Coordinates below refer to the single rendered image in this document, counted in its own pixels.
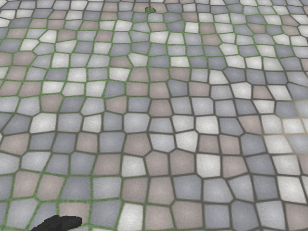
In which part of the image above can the left robot hand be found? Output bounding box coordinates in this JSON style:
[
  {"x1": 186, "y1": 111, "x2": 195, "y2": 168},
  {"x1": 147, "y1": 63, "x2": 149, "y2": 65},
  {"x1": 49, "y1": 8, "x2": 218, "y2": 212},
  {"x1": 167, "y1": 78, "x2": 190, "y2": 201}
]
[{"x1": 31, "y1": 215, "x2": 83, "y2": 231}]

